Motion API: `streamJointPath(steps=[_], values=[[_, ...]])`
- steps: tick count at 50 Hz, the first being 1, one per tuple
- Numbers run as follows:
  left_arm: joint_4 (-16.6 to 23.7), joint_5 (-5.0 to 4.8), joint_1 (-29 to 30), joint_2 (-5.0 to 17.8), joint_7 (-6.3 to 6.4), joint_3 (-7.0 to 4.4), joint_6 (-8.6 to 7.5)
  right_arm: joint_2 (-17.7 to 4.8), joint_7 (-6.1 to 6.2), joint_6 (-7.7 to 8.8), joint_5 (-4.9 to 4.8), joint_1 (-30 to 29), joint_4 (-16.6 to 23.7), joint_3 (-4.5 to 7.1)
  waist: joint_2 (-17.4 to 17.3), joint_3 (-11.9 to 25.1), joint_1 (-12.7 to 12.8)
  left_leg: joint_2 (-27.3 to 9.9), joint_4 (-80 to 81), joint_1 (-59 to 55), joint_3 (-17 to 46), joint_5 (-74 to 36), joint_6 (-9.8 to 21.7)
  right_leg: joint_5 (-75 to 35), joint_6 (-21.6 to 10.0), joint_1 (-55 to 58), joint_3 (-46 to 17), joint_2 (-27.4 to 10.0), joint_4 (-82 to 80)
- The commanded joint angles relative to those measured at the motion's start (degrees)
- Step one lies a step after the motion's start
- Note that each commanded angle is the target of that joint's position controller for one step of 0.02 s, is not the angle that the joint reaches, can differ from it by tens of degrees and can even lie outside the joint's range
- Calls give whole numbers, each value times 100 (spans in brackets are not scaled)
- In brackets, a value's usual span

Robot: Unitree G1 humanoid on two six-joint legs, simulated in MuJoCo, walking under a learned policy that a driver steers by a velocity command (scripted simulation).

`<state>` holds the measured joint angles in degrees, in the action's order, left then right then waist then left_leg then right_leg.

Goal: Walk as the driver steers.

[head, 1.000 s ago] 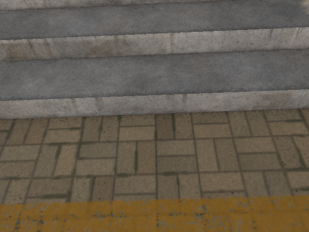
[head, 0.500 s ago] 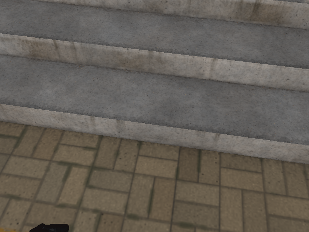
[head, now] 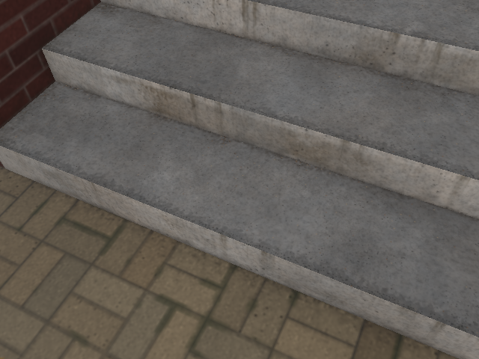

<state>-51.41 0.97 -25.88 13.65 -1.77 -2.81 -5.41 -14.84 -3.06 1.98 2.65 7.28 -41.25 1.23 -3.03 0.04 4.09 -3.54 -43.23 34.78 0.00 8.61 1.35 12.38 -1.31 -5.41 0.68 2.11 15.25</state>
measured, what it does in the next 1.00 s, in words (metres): walks ahead, turning right: left foot, then right foot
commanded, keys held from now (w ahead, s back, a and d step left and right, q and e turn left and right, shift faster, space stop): w+e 0.88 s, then w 0.02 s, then w+q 0.10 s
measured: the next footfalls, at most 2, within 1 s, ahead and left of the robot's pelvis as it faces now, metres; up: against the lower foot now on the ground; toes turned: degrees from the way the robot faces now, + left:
left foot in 0.12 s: +0.19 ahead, +0.12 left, +0.00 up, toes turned -1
right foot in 0.62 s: +0.41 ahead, -0.13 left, +0.00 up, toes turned -23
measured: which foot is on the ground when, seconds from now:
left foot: up 0.00-0.10, down 0.12-0.64, up 0.66-1.00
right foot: down 0.00-0.12, up 0.14-0.60, down 0.62-1.00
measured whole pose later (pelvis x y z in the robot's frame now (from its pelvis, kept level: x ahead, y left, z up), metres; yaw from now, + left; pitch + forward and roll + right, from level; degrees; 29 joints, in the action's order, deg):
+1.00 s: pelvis +0.43 -0.09 +0.00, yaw -30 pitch +2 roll +0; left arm -48.2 1.1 -20.9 14.5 0.2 -3.2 -3.2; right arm -13.5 0.1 0.6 3.5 9.4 -43.1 1.5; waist -2.1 0.3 2.1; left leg -5.6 -82.0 45.3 -1.1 18.6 -1.9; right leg 12.4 -7.9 -7.5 -5.2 9.1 18.6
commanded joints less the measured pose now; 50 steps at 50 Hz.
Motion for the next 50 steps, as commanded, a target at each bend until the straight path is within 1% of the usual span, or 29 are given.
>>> streamJointPath(steps=[1,3,4,5,6,7,8,9,10,12,15,20,25,28,30,31,32,33,34,35,36,37,39,41,43,44,48,49,50], values=[[313,-13,113,907,15,-183,-35,-271,35,97,-61,-455,506,25,996,-127,-160,204,763,-805,-234,-81,-4,-1638,-804,-386,-987,-1329,-355],[273,-6,97,1012,40,-209,-1,-369,102,169,-65,-222,467,62,940,-92,-305,293,1209,-1297,-189,83,56,-1605,-734,-291,-1207,-1439,-22],[257,-26,142,1023,51,-208,18,-403,149,224,-38,148,339,91,786,11,-506,382,1637,-1902,-228,-28,101,-1712,-650,-370,-1153,-1321,394],[225,-52,34,840,53,-153,10,-607,225,318,53,760,121,178,446,395,-708,257,1850,-2936,-40,-4,213,-1840,-541,-629,-920,-971,1310],[432,-85,154,526,51,-51,-14,-1005,306,391,185,1654,73,272,-269,1146,-1127,-1043,2136,-4128,1269,864,459,-577,-390,-1374,-581,-584,2792],[580,-229,-350,75,93,54,3,-1619,338,308,166,1882,25,439,-1530,1452,-947,-2312,2767,-5032,3215,1413,972,1790,-245,-3016,45,104,4246],[435,-68,-125,709,146,-91,120,-1203,329,253,17,1735,32,396,-654,1015,-963,-2173,2936,-4416,3414,2019,1059,1694,-343,-3367,-286,-177,4888],[442,-34,186,687,92,-125,156,-791,304,275,-29,1338,61,273,-293,385,-772,-1826,3043,-3842,2644,1760,940,1181,-385,-3386,-439,-394,4925],[411,-31,307,560,47,-113,182,-549,282,309,-54,1086,48,214,-253,103,-637,-1560,3207,-3410,1966,1080,813,854,-341,-3243,-404,-540,4780],[334,72,345,477,-24,-135,303,-360,315,374,-85,958,-15,160,-380,-115,-450,-1205,3373,-3010,1065,23,637,526,-233,-3005,-313,-640,4677],[419,97,640,307,-112,-127,380,-400,334,466,-142,1145,-183,197,-242,-74,-357,-1139,3371,-3099,363,-1348,676,65,-160,-3215,-234,-637,4777],[764,119,1655,185,-241,-58,402,-363,361,468,-148,1395,-450,216,-201,-318,-461,-1064,3471,-3118,-461,-1675,711,-809,-34,-3528,-50,-711,3842],[1084,124,2500,195,-300,37,392,-651,394,457,-138,1562,-669,295,-151,-483,-606,-1124,3298,-3246,-1002,-2194,594,-973,-245,-2769,443,-541,2391],[1142,173,2448,328,-223,0,391,-819,430,365,-124,1611,-781,329,-194,-300,-524,-1202,2494,-3774,-1231,-4046,497,-303,-561,-2388,727,-213,2072],[957,185,1698,470,-149,-81,323,-995,447,252,-148,1583,-803,365,-206,223,-214,-1142,1002,-3941,-1352,-5042,439,34,-845,-1541,862,236,1669],[698,262,906,665,-85,-182,267,-991,448,219,-165,1557,-752,344,32,732,131,-1006,-230,-3385,-1428,-4284,304,-188,-1023,-373,676,321,1294],[638,327,352,1271,19,-363,257,-697,424,243,-187,1631,-495,245,778,1280,273,-714,-1945,-1737,-1480,-1996,46,77,-1392,1187,-927,-869,1183],[723,161,492,1787,68,-511,319,-408,370,272,-181,1550,-171,204,1909,1636,-3,498,-3810,275,-930,2161,-268,-1039,-2189,2222,-3776,-2187,519],[750,18,496,1629,77,-487,385,-710,355,282,-80,1100,-159,235,689,1411,136,112,-3759,590,86,1697,-192,-1210,-2041,1908,-3306,-2035,318],[749,-36,842,1370,112,-425,399,-578,329,330,-147,915,-120,188,466,699,-40,-90,-3420,563,116,1174,-170,-1362,-1927,1126,-2648,-1879,201],[773,-42,1086,1077,126,-343,396,-542,339,343,-140,959,-172,170,207,281,-286,-261,-2850,287,118,972,-172,-1855,-1668,476,-2200,-1585,36],[783,-77,1242,927,145,-289,363,-540,348,268,-46,929,-143,167,236,148,-457,-327,-2519,28,167,972,-220,-2252,-1529,107,-1915,-1339,-31],[792,-84,1307,853,110,-239,255,-462,328,87,72,1164,-239,140,330,279,-616,-237,-2297,-471,87,913,-302,-3095,-1454,-307,-1533,-1086,-30],[739,-88,1181,971,95,-266,192,-384,291,25,76,1065,-175,129,384,307,-638,-181,-1960,-455,21,735,-380,-3236,-1408,-447,-1364,-910,-29],[721,-52,942,959,125,-267,202,-316,268,-24,91,742,-44,104,569,410,-495,-136,-2195,-43,-116,539,-455,-3360,-1362,-211,-1483,-905,75],[755,-14,922,958,147,-279,216,-194,283,-59,70,733,-48,76,860,552,-481,-59,-2805,91,-249,643,-468,-3141,-1416,-203,-1552,-872,186],[544,5,178,814,230,-201,186,-273,299,-66,103,26,190,103,521,90,-174,-279,-3655,1765,-183,655,-386,-1601,-1614,520,-2160,-1210,-146],[394,41,-246,854,241,-212,149,-238,347,-89,97,-114,230,139,792,29,25,-189,-5011,2747,-247,1176,-273,-1493,-1853,1158,-2564,-1480,-81],[301,32,-473,903,260,-215,127,-234,396,-97,78,-263,354,144,676,-41,41,-191,-5891,3573,-122,1600,-173,-1266,-1951,1569,-2639,-1674,-29]])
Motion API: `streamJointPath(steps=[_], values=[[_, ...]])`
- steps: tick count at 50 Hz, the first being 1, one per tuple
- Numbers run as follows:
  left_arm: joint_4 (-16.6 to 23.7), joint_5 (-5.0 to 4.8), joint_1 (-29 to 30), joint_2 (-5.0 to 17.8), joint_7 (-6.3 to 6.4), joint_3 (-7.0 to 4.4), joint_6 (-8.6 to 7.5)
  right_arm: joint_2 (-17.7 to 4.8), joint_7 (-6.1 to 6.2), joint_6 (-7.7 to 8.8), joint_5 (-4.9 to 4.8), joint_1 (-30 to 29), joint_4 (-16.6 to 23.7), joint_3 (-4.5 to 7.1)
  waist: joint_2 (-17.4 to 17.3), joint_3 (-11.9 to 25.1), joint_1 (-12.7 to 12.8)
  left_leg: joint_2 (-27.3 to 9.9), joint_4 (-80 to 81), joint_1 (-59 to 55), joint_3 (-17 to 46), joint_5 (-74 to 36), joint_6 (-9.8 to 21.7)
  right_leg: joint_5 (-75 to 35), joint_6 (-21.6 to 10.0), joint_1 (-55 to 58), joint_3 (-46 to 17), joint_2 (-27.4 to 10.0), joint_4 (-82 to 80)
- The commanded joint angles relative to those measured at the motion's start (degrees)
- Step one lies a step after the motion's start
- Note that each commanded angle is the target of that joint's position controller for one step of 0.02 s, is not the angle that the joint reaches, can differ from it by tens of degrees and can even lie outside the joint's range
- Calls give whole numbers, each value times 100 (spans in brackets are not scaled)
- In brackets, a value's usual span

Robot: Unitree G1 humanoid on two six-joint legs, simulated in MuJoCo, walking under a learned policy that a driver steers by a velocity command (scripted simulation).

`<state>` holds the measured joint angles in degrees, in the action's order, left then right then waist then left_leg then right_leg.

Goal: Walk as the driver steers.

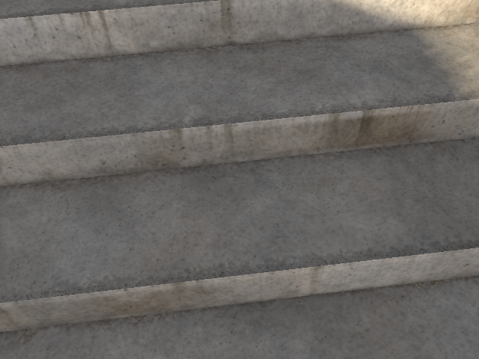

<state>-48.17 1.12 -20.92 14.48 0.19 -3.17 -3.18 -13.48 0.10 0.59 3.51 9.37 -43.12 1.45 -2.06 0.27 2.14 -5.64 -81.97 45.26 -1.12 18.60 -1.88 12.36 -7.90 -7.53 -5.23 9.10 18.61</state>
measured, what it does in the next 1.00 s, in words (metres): climbs, turning left: left foot 0.15 m higher, then right foot 0.15 m higher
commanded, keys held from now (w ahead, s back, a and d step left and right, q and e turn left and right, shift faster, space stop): w+q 0.66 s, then w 0.04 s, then w+e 0.30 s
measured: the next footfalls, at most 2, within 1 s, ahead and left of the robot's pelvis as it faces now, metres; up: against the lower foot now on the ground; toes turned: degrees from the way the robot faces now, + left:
left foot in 0.30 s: +0.34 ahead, +0.16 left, +0.15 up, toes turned +9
right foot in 0.80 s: +0.71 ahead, +0.13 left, +0.30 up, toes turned +19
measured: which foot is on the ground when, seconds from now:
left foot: up 0.00-0.28, down 0.30-0.84, up 0.86-1.00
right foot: down 0.00-0.32, up 0.34-0.78, down 0.80-1.00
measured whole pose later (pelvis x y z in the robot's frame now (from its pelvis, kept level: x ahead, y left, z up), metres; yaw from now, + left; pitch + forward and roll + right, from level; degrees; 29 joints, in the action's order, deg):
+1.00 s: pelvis +0.62 +0.19 +0.25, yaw +18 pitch +6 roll -4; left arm -54.8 3.0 -19.6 12.5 -1.6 -0.4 -3.2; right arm -16.5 -3.7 4.0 4.3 11.1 -48.4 0.9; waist -2.3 7.5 2.8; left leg 4.3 -102.5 47.5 10.9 4.6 9.5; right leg 22.0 -5.4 -32.4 4.4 6.3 48.5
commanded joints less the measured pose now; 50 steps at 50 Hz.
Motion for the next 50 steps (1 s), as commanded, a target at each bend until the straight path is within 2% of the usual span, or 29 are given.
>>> streamJointPath(steps=[1,5,8,10,11,12,14,15,16,17,19,20,22,24,26,28,30,33,36,38,40,41,42,43,44,45,47,48,50], values=[[-96,28,-1066,843,74,-170,-110,-309,107,51,-46,-706,691,96,505,-241,236,36,-2623,3198,83,999,262,-994,-1267,1979,-1995,-2459,-346],[-533,165,-1297,665,79,-8,-259,232,178,97,-194,-1687,1345,-182,345,-892,174,455,-4148,4815,507,1999,758,-587,-667,1860,-1355,-2623,-595],[-822,14,-931,576,58,162,-236,345,150,18,-173,-2011,1898,-400,159,-1069,-156,469,-2192,3624,-1,1829,803,-338,-144,360,-236,-2119,-1480],[-816,-141,-685,712,157,186,-141,226,8,-156,-48,-1515,1914,-431,56,-520,-321,362,-760,1296,-753,931,851,-2324,-238,-341,466,-1926,-2185],[-512,-220,-156,741,122,219,-162,262,-55,-165,-146,-1045,1699,-424,223,-112,-474,467,102,-481,-1038,519,950,-4540,-234,-906,867,-1800,-1969],[-462,-311,-302,1044,127,142,-195,223,-63,-191,-125,-620,1501,-376,597,545,-585,787,181,-1503,-1296,248,981,-7617,-297,-606,952,-1945,-1240],[-428,-304,-263,1431,146,-22,-201,-151,-29,-164,-213,944,964,-175,1445,1770,-1296,1191,1175,-2714,-1010,470,1113,-10603,-192,616,853,-2345,1045],[-305,-287,-154,1475,107,-89,-185,-487,-99,-108,-134,1429,668,-39,1223,2005,-1515,1356,2399,-3209,-420,460,1270,-9856,-2,763,938,-2127,2583],[-6,-141,-341,859,7,18,-244,-1230,-98,-18,-81,1579,452,192,-595,1889,-1163,37,3747,-4047,2694,158,1984,-3793,383,-963,716,-1185,5211],[327,196,-147,791,-218,5,-294,-1552,66,-169,-255,1436,319,357,-1641,2278,-940,-573,5828,-4505,5846,-950,2432,-107,584,-2571,247,-104,7174],[687,273,179,191,-235,181,-287,-959,66,-79,-303,662,195,291,77,938,-372,-573,5969,-3061,5434,1575,2188,-79,481,-3542,-57,-607,8599],[804,107,711,334,-434,184,-129,-435,-207,309,69,1191,-328,80,745,-273,-930,-383,5736,-2461,4493,1317,1934,-463,200,-4824,-1287,-416,9692],[1187,324,616,-103,-358,414,-57,46,-347,505,118,756,-1003,-91,268,55,120,-157,5645,-1888,3481,419,1690,-733,-200,-5304,-1102,-715,9718],[1226,255,560,-3,-297,503,42,137,-440,555,268,418,-1130,-161,463,246,426,302,5690,-1588,2160,-42,1359,-1110,-298,-5505,-733,-875,9030],[1292,99,806,248,-288,424,13,-267,-451,706,154,316,-840,-74,62,249,432,589,5989,-1019,1582,-532,1298,-1002,20,-5051,189,-1043,9151],[1307,125,1173,-68,-288,564,-30,-236,-380,780,244,1846,-1324,-110,-364,262,-46,610,5759,-2004,1839,-1043,1219,-533,202,-6045,315,-941,10152],[1463,81,1798,-198,-239,656,-85,-119,-382,724,334,2894,-1701,-140,-325,58,-439,416,5502,-3362,2195,-1117,1285,318,152,-7430,225,-847,10480],[1839,162,2794,-222,-158,690,-66,-53,-528,670,413,2936,-1732,-256,-58,-115,-507,336,5599,-3562,2474,-1181,1495,334,235,-7666,533,-1038,9171],[2335,319,4042,-435,-259,789,234,-235,-708,653,62,2202,-1337,-236,-185,-355,-525,-157,7235,-1951,2631,-1559,1868,465,437,-5550,1307,-1256,6780],[2188,142,3597,-263,-477,682,289,-751,-717,798,-115,2023,-1028,-129,-618,51,-134,-316,7162,-1716,1915,-6698,1781,255,584,-3254,1952,-622,6393],[1924,-47,2722,364,-518,489,162,-1506,-708,889,-365,1805,-828,134,-738,193,229,-579,5996,-3635,1588,-10112,1259,838,526,-2980,1963,-178,4349],[1428,-76,1207,496,-436,375,85,-1451,-736,880,-157,1699,-941,209,-697,803,605,-481,4534,-3318,1357,-10954,880,92,213,-1386,1262,-285,3830],[745,-115,-510,681,-442,291,-5,-590,-774,887,257,2813,-1042,47,919,2998,445,33,2815,-1237,1621,-8949,467,-1024,-1317,2087,-1575,-1247,3800],[422,27,-1577,1211,-31,-105,129,-1001,-288,824,-642,1988,-919,339,1844,3001,1409,1292,-222,-1733,567,-2572,167,-360,-1929,1489,-3893,-2514,1881],[201,505,-1931,669,-181,282,125,-546,-720,562,-140,1125,-875,154,1493,1357,1415,1758,-1924,807,2057,-1641,543,2247,-1437,830,-5134,-1961,711],[49,333,-1069,835,-190,129,-16,-417,-700,564,-136,798,-609,155,777,100,796,1354,-2273,1745,1895,-1999,753,2746,-1113,57,-4223,-1946,940],[-280,185,25,-257,-255,343,-14,-212,-457,445,44,339,-328,-36,-353,623,86,1001,-2724,1731,1556,-1529,1149,770,-1241,-763,-3125,-1916,1018],[-436,184,426,-724,-223,470,-71,118,-359,384,142,322,-135,-214,-253,715,-306,794,-2438,1738,1477,-1354,1312,304,-1074,-1161,-2434,-1694,963],[-775,213,494,-858,-177,510,-192,200,-255,263,144,320,5,-369,98,647,-583,606,-2525,2114,1119,-1047,1272,-567,-872,-1366,-1589,-1422,629]])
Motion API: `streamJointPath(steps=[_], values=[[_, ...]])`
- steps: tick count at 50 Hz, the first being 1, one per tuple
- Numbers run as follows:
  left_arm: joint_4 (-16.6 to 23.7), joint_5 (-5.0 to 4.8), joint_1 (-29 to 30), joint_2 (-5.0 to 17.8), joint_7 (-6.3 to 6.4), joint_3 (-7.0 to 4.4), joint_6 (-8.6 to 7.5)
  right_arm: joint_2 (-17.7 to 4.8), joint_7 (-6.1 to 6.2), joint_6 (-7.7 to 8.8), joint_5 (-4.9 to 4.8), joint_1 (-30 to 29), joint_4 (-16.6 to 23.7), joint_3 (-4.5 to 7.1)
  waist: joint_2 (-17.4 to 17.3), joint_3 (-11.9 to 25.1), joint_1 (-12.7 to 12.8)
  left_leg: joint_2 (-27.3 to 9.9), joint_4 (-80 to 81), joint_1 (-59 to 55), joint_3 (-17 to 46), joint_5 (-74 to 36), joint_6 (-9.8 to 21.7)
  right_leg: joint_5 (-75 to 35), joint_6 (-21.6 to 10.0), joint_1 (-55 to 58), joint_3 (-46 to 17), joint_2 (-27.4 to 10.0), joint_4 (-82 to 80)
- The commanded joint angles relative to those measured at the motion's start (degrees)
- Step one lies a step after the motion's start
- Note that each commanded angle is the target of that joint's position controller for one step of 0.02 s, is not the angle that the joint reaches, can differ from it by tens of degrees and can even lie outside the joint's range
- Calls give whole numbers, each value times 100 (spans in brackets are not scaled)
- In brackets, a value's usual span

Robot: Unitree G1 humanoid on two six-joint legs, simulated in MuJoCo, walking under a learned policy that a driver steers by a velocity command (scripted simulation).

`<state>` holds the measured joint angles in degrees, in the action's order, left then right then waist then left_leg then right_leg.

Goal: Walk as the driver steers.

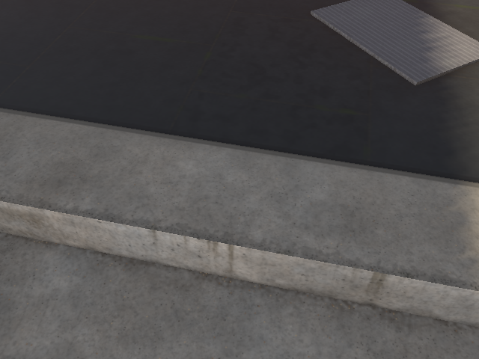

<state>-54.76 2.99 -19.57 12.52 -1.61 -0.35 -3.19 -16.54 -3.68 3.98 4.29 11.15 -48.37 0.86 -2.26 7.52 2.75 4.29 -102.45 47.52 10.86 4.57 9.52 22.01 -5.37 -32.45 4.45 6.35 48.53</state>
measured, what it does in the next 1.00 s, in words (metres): climbs, turning right: left foot 0.15 m higher, then right foot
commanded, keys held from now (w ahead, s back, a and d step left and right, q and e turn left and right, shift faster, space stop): w+e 0.06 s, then e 0.82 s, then no key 0.06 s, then q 0.06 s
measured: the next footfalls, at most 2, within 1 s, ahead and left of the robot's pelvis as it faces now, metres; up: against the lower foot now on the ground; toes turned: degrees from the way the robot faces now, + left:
left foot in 0.32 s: +0.45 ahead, +0.16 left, +0.15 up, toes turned -6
right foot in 0.84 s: +0.38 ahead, -0.06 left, +0.15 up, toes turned -22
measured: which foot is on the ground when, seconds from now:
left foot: up 0.00-0.30, down 0.32-0.88, up 0.90-1.00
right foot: down 0.00-0.34, up 0.36-0.82, down 0.84-1.00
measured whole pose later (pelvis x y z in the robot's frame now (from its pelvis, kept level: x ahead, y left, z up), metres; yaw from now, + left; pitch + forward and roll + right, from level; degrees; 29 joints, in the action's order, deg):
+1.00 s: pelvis +0.33 +0.06 +0.19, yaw -33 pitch +2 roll -1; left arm -45.8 1.6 -7.2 14.4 0.6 -4.8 -7.3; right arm -15.2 1.1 5.6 1.0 2.4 -46.8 2.1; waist -2.6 1.3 1.0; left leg -4.3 -62.1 30.6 -2.8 27.5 -1.5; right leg 10.8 -4.0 -21.9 1.2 3.6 30.6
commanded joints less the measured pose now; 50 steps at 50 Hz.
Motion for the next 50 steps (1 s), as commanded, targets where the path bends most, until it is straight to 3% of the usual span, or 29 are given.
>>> streamJointPath(steps=[1,2,4,7,10,11,12,13,14,15,16,17,18,19,20,21,23,24,26,30,33,37,40,41,43,44,46,47,50], values=[[-205,81,257,-537,13,183,-263,490,104,-51,-26,24,547,-353,84,-151,-627,-533,-217,1961,-314,511,82,-1391,-941,950,-2080,-966,-2425],[19,164,634,-274,-50,93,-325,300,72,-17,-156,-196,628,-331,-54,-191,-632,-700,789,1178,-657,420,-89,-1199,-877,232,-1650,-783,-2716],[100,204,274,-16,-64,104,-500,116,65,74,-139,-443,679,-280,384,-228,-511,-792,743,512,-1083,198,-519,-2185,-834,-346,-1499,-628,-2791],[-490,177,-1695,113,98,57,-524,93,285,106,-198,-1733,1157,-323,893,-355,409,-572,-1107,3456,-823,2626,-743,-3345,-1069,2774,-2615,-1503,-2348],[-862,349,-2243,-99,102,70,-456,448,455,115,-166,-3206,1885,-512,438,-539,600,-941,733,4779,-657,2774,-415,-2591,-606,3940,-2975,-1758,-2122],[-703,230,-2066,-62,28,67,-416,536,422,104,-114,-3611,2067,-554,500,-505,555,-1005,1671,3618,-972,2260,-289,-2354,-584,2867,-2803,-1520,-2519],[-123,65,-815,238,-258,-4,-329,798,291,-32,-143,-3749,2156,-649,613,-570,23,-879,2859,390,-1570,2461,-396,-1887,-624,14,-2399,-1471,-4032],[-107,14,-907,445,-348,-63,-308,910,172,-192,-281,-3674,2150,-665,1033,-650,-53,-744,2441,-981,-1689,1561,-647,-1843,-742,-1083,-2455,-1538,-4494],[438,-247,-130,795,-301,-120,-408,517,85,-120,-267,-2628,1814,-452,1436,-702,-639,-484,2413,-1629,-1804,881,-675,-4275,-635,-692,-2302,-1696,-4066],[793,-426,254,1062,-232,-215,-565,-187,170,-61,-370,-1656,1392,-172,836,-167,-1019,-90,3368,-2288,-1899,719,-689,-6243,-299,202,-1884,-1545,-3369],[972,-493,377,1186,-239,-337,-695,-705,321,19,-307,-570,1050,69,685,531,-1326,-28,4756,-3539,-1530,246,-579,-6703,134,676,-1548,-1146,-2264],[1165,-165,-726,-104,-209,-77,-756,-873,396,102,-222,391,938,102,-1495,2929,-1042,-1990,5660,-6438,1894,-1596,1125,-3066,619,-923,-1493,-133,315],[1023,-304,-617,31,-237,-222,-566,-855,370,4,82,1325,931,73,-2011,3397,-1360,-3069,7275,-5770,4635,-821,1740,208,565,-1027,-2145,430,3030],[798,-232,-441,89,-300,-410,-365,-1027,331,151,26,1263,576,109,-1429,1439,-1165,-2779,7798,-4035,4492,896,1401,-731,502,-1790,-2431,216,4937],[744,-238,-344,98,-188,-448,-318,-755,347,285,-240,316,530,79,-1024,589,-690,-2527,7726,-2761,3217,2553,868,-1147,489,-2074,-2032,-289,4908],[544,-83,-652,-68,-61,-364,-277,-215,383,304,-415,-424,394,-9,-534,532,-289,-2415,7466,-2204,2236,2385,695,-1159,501,-1788,-1565,-541,5034],[517,56,-263,-298,-47,-216,-137,759,459,313,-306,-1162,294,-179,314,339,135,-2168,7502,-1445,969,1741,393,-904,400,-1433,-1288,-979,4676],[540,32,-62,-432,-71,-158,-80,875,598,339,-307,-1346,257,-157,240,275,228,-2009,7676,-1371,493,1367,280,-855,374,-1379,-1248,-1092,4310],[622,-86,291,-208,-266,-103,-121,671,819,383,-258,-1394,212,-40,110,518,120,-1855,7920,-1502,-174,657,249,-1025,315,-1326,-1131,-977,4729],[1116,-84,1253,665,-319,-223,-276,62,805,399,-146,-1095,195,92,201,283,-112,-1963,8590,-2056,-1111,821,205,-1414,504,-1415,-1149,-1045,3865],[1482,-147,1833,563,-347,-121,-221,-320,677,360,-153,-708,97,212,296,80,-304,-2169,8978,-3098,-1481,821,156,-649,532,-1520,-880,-1280,2126],[1461,-74,1746,608,-434,-205,-240,-635,579,580,-190,-920,302,325,-282,-234,-314,-2189,8980,-2923,-1892,1220,58,-437,514,-92,-493,-1142,716],[1481,-99,1636,634,-356,-274,-285,-662,611,578,-241,-1041,323,369,35,-263,-328,-2474,8743,-3664,-1837,1229,163,-605,283,166,-545,-1165,-555],[1427,-144,1573,636,-344,-303,-289,-636,614,436,-313,-1030,243,358,336,-192,-334,-2189,8409,-3962,-2031,1505,155,-982,266,388,-247,-973,-1808],[1173,-124,1170,1023,-219,-587,-356,-440,531,233,-271,-679,112,290,409,-146,-384,-1979,7488,-3530,-2166,2211,-136,-1637,48,1697,-272,-645,-2802],[1255,-239,1414,1668,25,-801,-429,3,534,318,-341,-641,465,199,1643,-56,-496,-1351,7061,-2582,-2604,1887,-606,-1543,-666,2132,-1426,-1262,-2570],[1061,-149,760,1486,286,-841,-517,-36,561,340,-358,-1895,841,134,1022,-20,272,-1045,5743,-1090,-2109,2344,-914,-1001,-1075,3011,-2488,-1727,-2860],[1104,-32,765,1333,345,-805,-558,-2,546,291,-358,-1759,785,121,1012,236,295,-1046,4574,-532,-1437,2676,-1058,-1322,-1208,3360,-2936,-2003,-2959],[1433,-207,1665,733,304,-533,-459,-416,423,168,-294,-980,451,232,288,197,-175,-933,2191,-462,-341,2301,-1256,-2331,-1238,2256,-2704,-2287,-2939]])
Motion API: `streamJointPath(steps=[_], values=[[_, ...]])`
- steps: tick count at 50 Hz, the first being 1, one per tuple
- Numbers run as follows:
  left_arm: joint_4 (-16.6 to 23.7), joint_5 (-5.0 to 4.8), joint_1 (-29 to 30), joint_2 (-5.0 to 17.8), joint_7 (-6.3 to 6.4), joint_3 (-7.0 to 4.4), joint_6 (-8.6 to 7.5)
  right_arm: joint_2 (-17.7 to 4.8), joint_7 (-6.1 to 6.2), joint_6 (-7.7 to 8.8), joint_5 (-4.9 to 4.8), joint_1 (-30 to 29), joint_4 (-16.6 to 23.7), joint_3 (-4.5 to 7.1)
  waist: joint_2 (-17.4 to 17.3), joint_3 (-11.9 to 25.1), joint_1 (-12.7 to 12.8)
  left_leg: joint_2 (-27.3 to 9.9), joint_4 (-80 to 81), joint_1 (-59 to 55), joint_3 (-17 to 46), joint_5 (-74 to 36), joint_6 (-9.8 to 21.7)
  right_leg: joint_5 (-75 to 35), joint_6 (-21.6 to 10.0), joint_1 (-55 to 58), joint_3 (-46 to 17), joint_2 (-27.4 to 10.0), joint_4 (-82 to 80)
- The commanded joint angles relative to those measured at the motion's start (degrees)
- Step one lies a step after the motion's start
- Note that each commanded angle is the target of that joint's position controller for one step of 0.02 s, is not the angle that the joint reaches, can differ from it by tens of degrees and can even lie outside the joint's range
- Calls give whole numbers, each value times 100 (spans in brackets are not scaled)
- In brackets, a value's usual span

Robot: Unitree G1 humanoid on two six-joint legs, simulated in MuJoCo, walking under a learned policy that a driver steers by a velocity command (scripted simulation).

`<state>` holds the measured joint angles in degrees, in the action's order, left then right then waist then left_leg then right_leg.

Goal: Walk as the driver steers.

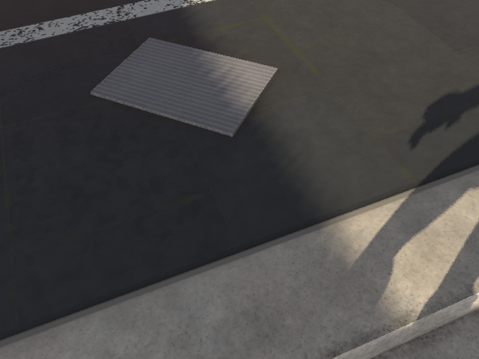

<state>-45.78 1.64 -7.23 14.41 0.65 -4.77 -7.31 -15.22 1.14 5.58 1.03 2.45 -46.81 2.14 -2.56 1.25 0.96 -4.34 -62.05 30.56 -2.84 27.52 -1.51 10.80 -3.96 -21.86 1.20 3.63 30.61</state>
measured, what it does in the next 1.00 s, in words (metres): walks ahead, turning left: left foot, then left foot 0.15 m higher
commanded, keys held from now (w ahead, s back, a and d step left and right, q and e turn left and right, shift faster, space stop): q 0.22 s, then w+q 0.60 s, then w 0.10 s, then w+e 0.08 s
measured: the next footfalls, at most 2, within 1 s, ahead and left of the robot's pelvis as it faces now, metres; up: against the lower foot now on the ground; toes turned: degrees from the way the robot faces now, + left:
left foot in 0.18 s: +0.06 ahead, +0.13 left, +0.00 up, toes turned +4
left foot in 0.94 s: +0.40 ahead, +0.31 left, +0.15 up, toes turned +28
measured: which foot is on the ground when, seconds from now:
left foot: up 0.00-0.16, down 0.18-0.46, up 0.48-0.92, down 0.94-1.00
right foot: down 0.00-0.98, up 1.00-1.00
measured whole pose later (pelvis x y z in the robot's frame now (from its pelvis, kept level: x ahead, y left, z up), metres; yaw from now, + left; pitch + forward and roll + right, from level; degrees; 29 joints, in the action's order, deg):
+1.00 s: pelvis +0.30 +0.17 +0.02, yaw +26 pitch +7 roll +4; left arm -62.1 6.3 -32.6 7.6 -6.2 2.6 -6.9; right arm -8.4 -5.1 1.9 0.9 -4.7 -41.3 -4.0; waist 3.4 7.5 4.5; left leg 2.9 -76.1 56.8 -9.5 27.0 6.9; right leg 12.7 -1.8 1.0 5.4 -10.5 35.0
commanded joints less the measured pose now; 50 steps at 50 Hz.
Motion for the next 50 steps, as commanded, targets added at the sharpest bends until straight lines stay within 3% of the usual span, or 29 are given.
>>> streamJointPath(steps=[1,3,4,5,6,7,8,9,11,13,16,20,23,24,25,26,28,31,32,35,37,40,43,44,46,47,48,49,50], values=[[668,-72,704,192,43,85,19,-538,-125,-19,96,253,205,125,230,706,-256,-64,-1915,844,1060,-381,-178,-876,-1211,568,-2045,-1785,-1195],[905,-145,1248,-177,-85,336,68,-363,-395,-59,197,1009,-136,100,99,529,-722,-106,-1167,-213,885,-776,-433,-461,-689,-417,-1242,-1285,-1106],[695,35,135,102,51,223,281,-60,-130,-439,-170,760,165,55,409,586,-206,142,524,75,63,-169,-224,-790,-625,766,-1033,-1272,-1205],[520,104,-218,279,120,163,433,50,-23,-617,-177,459,234,-31,820,362,-10,224,1325,-167,-61,135,-149,-1159,-664,1008,-886,-1173,-1107],[841,-160,995,297,-51,219,133,-96,-414,-294,147,601,88,-19,350,174,-361,-209,1354,-877,627,-333,-327,117,-396,-90,-1118,-1241,-776],[941,-249,1540,216,-158,320,94,21,-578,-147,75,1008,13,-37,148,351,-696,-43,2289,-1761,349,-882,-342,744,-338,-605,-904,-1160,-667],[758,-298,1170,224,-290,323,126,2,-679,-27,16,1049,-45,-39,141,230,-524,242,3180,-1898,-25,-1237,-270,1216,-291,-454,-762,-1054,-577],[505,-259,539,361,-417,249,188,-103,-638,106,46,956,105,-29,215,378,-267,254,3332,-2133,182,-2013,63,1091,-247,-295,-876,-1080,-421],[1004,3,465,686,-79,90,112,-1418,-313,252,-152,-316,798,333,-936,411,280,-342,4002,-980,1873,-1707,1832,813,344,-7,392,-63,474],[1096,149,927,578,88,60,105,-1148,-129,159,-66,291,624,388,-447,200,-203,-574,4619,-1227,2584,315,1920,867,330,-377,94,-112,706],[1192,113,1066,122,102,139,91,-644,51,122,162,1642,275,309,-356,220,-772,-1081,4767,-2640,3697,845,2058,1509,296,-2079,-574,-312,2034],[1175,228,505,87,19,87,82,-557,6,25,-134,575,661,238,-4,170,-59,-83,4799,-1212,2308,27,1528,1471,284,181,-138,-164,-159],[598,121,-1271,325,32,-94,-84,-344,-234,-113,44,446,740,168,356,296,677,206,3554,1087,2143,261,1218,-82,-166,3525,-535,-806,-894],[555,273,-1923,892,169,-231,-142,85,-356,-3,67,419,945,53,1563,494,951,1030,1711,2641,1435,116,616,1234,-1558,4368,-2980,-2198,-1413],[545,344,-1613,881,159,-136,-154,28,-423,114,206,526,709,23,1024,312,673,841,-107,3281,1745,34,512,1392,-2139,3887,-4184,-2875,-1833],[553,260,-1034,694,101,-67,-107,-199,-415,130,188,824,459,82,544,132,283,695,-1283,3431,1545,-382,502,1625,-1864,3335,-3600,-2839,-1905],[568,94,-571,22,24,241,-56,-259,-339,43,218,1094,279,131,736,126,-63,483,-2105,3194,1288,-1331,581,1352,-1095,2445,-2101,-2200,-2027],[364,289,-870,-99,105,312,106,-43,-657,-78,160,771,177,22,627,206,-2,384,-2789,3097,837,-1719,566,-135,-1066,1990,-951,-1869,-2156],[-11,394,-1564,-40,77,291,182,163,-759,-107,69,668,119,-79,1107,159,226,505,-4460,3709,515,-1219,735,-596,-1297,2201,-859,-1938,-2058],[-782,601,-2357,-452,-132,513,233,569,-607,-10,36,-195,480,-375,461,-261,335,349,-5256,5908,993,-1034,1380,-324,-1219,2841,-641,-2237,-2079],[-1037,649,-2309,-532,-177,648,168,518,-582,-80,82,-476,630,-436,794,-6,194,241,-5259,5570,531,-1280,1548,-393,-1085,2407,-110,-1910,-2236],[-1457,881,-2699,-453,-216,741,191,409,-575,-209,-15,-1426,1166,-588,230,-206,235,-84,-3926,5729,179,-1437,1721,-155,-786,2328,303,-1959,-2570],[-1415,489,-2468,-123,-458,734,221,630,-661,-599,-1,-2235,1526,-730,791,-206,59,112,-2148,2542,-449,-700,1311,-907,-866,351,838,-2007,-3558],[-1234,348,-2282,193,-450,695,82,608,-743,-642,45,-1649,1353,-673,1200,-235,-243,452,-2319,1865,-802,-388,1058,-3027,-1002,481,969,-2205,-3170],[-1270,358,-2237,988,-530,507,-79,156,-765,-550,-124,-938,1063,-490,1170,-163,-749,1054,-672,817,-1003,-544,1083,-7493,-967,1279,1252,-2195,-1951],[-1246,330,-2367,1218,-561,422,-92,-130,-720,-453,-108,-95,774,-364,1414,375,-820,1247,-396,-409,-900,-916,1177,-8759,-804,1391,1181,-2264,-1146],[-1385,529,-3085,761,-612,486,-168,-260,-654,-353,-178,900,473,-327,947,1462,-829,827,-661,-3136,357,-2377,1662,-7739,-389,-427,895,-1861,430],[-1286,633,-3179,623,-745,558,-182,-446,-521,-368,-62,2239,182,-243,71,2420,-1293,-31,1093,-4940,2712,-1792,2254,-3870,-98,-1772,386,-1220,2197],[-1191,260,-2362,514,-876,405,7,-990,-437,-395,235,3829,-510,-42,-328,2460,-1558,-932,2889,-4564,4990,-1293,2425,27,39,-2219,-579,-287,4681]])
